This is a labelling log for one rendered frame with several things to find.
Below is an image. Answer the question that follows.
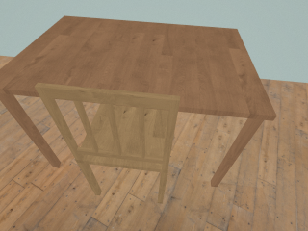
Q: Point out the table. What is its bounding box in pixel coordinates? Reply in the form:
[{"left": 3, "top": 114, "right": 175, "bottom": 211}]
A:
[{"left": 0, "top": 15, "right": 277, "bottom": 187}]

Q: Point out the chair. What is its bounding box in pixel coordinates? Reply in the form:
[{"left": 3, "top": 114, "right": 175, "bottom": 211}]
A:
[{"left": 35, "top": 83, "right": 180, "bottom": 204}]

